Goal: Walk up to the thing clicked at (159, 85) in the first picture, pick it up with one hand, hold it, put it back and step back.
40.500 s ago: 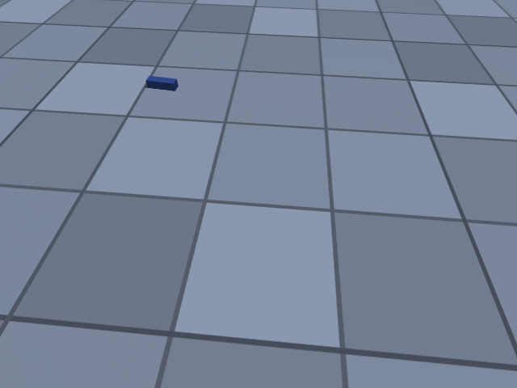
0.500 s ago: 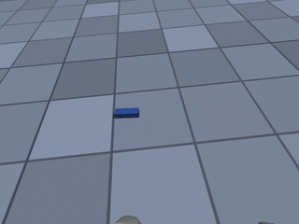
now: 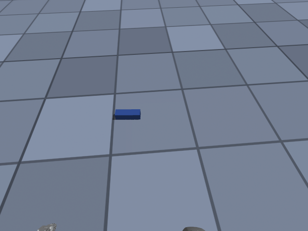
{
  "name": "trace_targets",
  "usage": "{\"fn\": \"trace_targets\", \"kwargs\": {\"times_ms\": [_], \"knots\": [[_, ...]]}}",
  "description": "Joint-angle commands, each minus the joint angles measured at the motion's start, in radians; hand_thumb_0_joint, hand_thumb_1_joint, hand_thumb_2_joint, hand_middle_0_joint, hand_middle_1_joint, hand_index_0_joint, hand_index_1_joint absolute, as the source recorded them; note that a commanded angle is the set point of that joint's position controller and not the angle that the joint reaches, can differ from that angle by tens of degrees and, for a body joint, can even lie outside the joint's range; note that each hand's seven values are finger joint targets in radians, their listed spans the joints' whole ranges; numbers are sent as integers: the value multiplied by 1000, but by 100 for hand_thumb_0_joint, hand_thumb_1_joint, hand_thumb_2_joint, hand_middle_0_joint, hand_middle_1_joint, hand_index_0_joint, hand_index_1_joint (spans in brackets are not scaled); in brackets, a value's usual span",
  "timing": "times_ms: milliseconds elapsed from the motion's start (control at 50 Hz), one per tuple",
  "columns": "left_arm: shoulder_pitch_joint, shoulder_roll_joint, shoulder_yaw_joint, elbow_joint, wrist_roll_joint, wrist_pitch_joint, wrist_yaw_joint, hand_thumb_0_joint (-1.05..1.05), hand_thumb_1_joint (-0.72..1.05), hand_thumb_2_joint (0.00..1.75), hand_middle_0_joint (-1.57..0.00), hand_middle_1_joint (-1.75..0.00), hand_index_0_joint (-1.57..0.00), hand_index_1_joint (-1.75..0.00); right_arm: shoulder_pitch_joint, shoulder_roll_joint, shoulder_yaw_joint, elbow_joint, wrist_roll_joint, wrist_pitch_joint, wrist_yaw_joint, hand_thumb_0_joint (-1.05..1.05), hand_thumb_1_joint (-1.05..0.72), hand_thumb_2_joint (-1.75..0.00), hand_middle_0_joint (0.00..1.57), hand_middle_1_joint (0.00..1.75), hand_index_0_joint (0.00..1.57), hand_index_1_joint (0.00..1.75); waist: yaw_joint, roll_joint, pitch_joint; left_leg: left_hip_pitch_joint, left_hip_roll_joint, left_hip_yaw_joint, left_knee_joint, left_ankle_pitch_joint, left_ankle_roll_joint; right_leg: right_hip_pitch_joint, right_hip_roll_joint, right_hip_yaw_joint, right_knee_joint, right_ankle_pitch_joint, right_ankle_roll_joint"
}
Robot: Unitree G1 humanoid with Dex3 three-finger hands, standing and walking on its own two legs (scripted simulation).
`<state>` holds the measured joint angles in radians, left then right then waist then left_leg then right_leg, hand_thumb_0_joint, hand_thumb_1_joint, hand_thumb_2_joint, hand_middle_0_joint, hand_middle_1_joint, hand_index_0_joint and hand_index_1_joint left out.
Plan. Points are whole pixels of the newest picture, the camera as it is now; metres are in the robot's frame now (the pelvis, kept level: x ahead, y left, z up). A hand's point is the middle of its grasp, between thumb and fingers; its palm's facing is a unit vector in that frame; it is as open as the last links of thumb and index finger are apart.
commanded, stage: step back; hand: left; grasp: from above
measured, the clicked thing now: (127, 114) +1.06 +0.22 -0.73
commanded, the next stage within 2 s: stand in 0.30 s
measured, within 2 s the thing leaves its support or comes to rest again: neither
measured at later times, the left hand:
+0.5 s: hand out of the picture +0.14 +0.27 -0.14, palm faces +0.00 -0.94 -0.33, open 7.4 cm
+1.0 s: hand out of the picture +0.09 +0.26 -0.13, palm faces -0.01 -0.94 -0.35, open 7.4 cm
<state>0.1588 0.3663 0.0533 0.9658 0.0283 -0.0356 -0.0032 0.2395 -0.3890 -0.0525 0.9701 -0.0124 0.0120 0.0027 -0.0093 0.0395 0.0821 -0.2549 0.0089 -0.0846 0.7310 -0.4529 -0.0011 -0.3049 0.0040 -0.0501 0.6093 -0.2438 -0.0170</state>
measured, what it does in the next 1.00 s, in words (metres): stands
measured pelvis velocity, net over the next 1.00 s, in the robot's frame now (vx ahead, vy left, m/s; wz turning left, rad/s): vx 0.02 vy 0.00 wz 0.01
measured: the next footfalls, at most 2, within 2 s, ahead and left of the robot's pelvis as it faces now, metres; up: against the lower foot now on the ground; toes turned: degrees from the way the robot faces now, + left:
none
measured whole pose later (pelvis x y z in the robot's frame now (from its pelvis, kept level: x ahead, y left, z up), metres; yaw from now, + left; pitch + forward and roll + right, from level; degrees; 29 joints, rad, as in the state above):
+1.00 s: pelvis +0.02 +0.00 +0.03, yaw +1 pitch -3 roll +0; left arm 0.09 0.35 -0.01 1.16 0.01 -0.02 -0.01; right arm 0.09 -0.35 0.00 1.15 -0.01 -0.02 0.01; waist 0.01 0.02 0.06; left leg -0.07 0.02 -0.02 0.30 -0.19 -0.02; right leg -0.14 -0.03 -0.05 0.33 -0.14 0.00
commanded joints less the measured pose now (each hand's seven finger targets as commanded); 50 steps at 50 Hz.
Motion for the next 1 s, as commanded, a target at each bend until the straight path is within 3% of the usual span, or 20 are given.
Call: {"fn": "trace_targets", "kwargs": {"times_ms": [0,20,60,100,120,140,160,180,200,260,300,360,500,560,640,780,820,900,980], "knots": [[-108,297,69,-87,5,-22,19,0,90,90,-20,-30,-20,-30,41,-191,-41,-24,-2,-17,-15,0,-90,-90,20,30,20,30,4,-136,-6,-92,24,-24,96,-101,2,-39,-354,462,-338,-303,-203],[-96,273,63,-83,3,-25,19,0,90,90,-20,-30,-20,-30,27,-181,-35,-17,2,-22,-11,0,-90,-90,20,30,20,30,13,-138,-27,-102,8,-25,71,-80,12,5,-314,387,-304,-179,-175],[-76,266,60,-55,2,-24,18,0,90,90,-20,-30,-20,-30,22,-164,-30,-3,-4,-27,-11,0,-90,-90,20,30,20,30,26,-185,-61,-85,11,9,22,-37,12,37,-283,317,-260,-49,-149],[-114,268,55,-55,-5,-17,14,0,90,90,-20,-30,-20,-30,46,-151,-25,16,-6,-36,-12,0,-90,-90,20,30,20,30,1,-201,-87,16,4,68,-150,57,9,17,-245,240,-197,63,-125],[-126,257,51,-56,-10,-12,13,0,90,90,-20,-30,-20,-30,63,-145,-26,28,-8,-42,-15,0,-90,-90,20,30,20,30,-15,-192,-104,57,-4,70,-282,173,10,41,-219,196,-145,143,-97],[-121,220,40,-59,-14,-9,13,0,90,90,-20,-30,-20,-30,47,-161,-34,33,-16,-48,-19,0,-90,-90,20,30,20,30,-14,-154,-138,106,31,10,-318,302,25,47,-193,156,-80,265,-66],[-120,189,31,-62,-24,-8,13,0,90,90,-20,-30,-20,-30,28,-194,-41,26,-23,-55,-23,0,-90,-90,20,30,20,30,-1,-60,-164,109,125,-114,-342,473,56,53,-137,107,9,281,-24],[-100,173,27,-50,-33,-6,13,0,90,90,-20,-30,-20,-30,-51,-218,-39,9,-17,-61,-24,0,-90,-90,20,30,20,30,40,-26,-160,81,180,-160,-328,518,85,59,-81,69,-12,178,-4],[-93,200,31,-24,-35,-3,13,0,90,90,-20,-30,-20,-30,-113,-237,-36,4,-9,-57,-19,0,-90,-90,20,30,20,30,55,-26,-143,19,172,-122,-277,473,112,116,-71,65,-61,63,2],[-125,213,30,-10,-25,-9,15,0,90,90,-20,-30,-20,-30,-118,-187,-22,23,-6,-51,-19,0,-90,-90,20,30,20,30,27,-14,-147,18,109,-31,-271,535,49,190,-122,95,-95,232,-27],[-103,170,6,31,-34,1,7,0,90,90,-20,-30,-20,-30,-99,-198,-8,39,0,-68,-16,0,-90,-90,20,30,20,30,20,7,-134,69,143,-76,-345,594,40,188,-107,92,-109,251,-11],[-114,176,-3,48,-34,1,8,0,90,90,-20,-30,-20,-30,-149,-193,-8,51,5,-66,-17,0,-90,-90,20,30,20,30,22,14,-167,132,128,-40,-333,659,31,220,-123,97,-162,329,-14],[-137,189,-15,92,-26,4,9,0,90,90,-20,-30,-20,-30,-176,-168,4,76,11,-55,-16,0,-90,-90,20,30,20,30,11,-25,-155,160,126,-19,-405,600,20,253,-127,89,-233,319,0],[-145,188,-16,100,-25,2,9,0,90,90,-20,-30,-20,-30,-188,-173,5,82,10,-56,-16,0,-90,-90,20,30,20,30,12,-29,-160,168,128,-11,-418,619,16,273,-134,91,-245,339,0],[-142,190,-18,116,-23,0,10,0,90,90,-20,-30,-20,-30,-207,-172,5,90,9,-53,-13,0,-90,-90,20,30,20,30,14,-30,-128,152,121,-9,-449,498,15,261,-140,97,-285,277,8],[-142,191,-18,125,-20,-3,7,0,90,90,-20,-30,-20,-30,-214,-173,9,100,8,-54,-7,0,-90,-90,20,30,20,30,14,-36,-111,139,123,-11,-478,434,12,254,-143,100,-310,231,5],[-136,197,-17,130,-21,-3,7,0,90,90,-20,-30,-20,-30,-215,-165,11,104,6,-51,-5,0,-90,-90,20,30,20,30,15,-48,-98,134,115,-12,-491,357,8,224,-139,102,-332,160,6],[-129,201,-18,129,-21,-9,7,0,90,90,-20,-30,-20,-30,-206,-169,10,110,7,-51,-3,0,-90,-90,20,30,20,30,16,-50,-128,148,120,-13,-474,393,11,246,-149,107,-330,213,3],[-124,204,-18,133,-20,-5,8,0,90,90,-20,-30,-20,-30,-194,-166,12,120,3,-44,-2,0,-90,-90,20,30,20,30,17,-58,-87,119,109,-12,-485,281,10,193,-143,115,-359,69,5]]}}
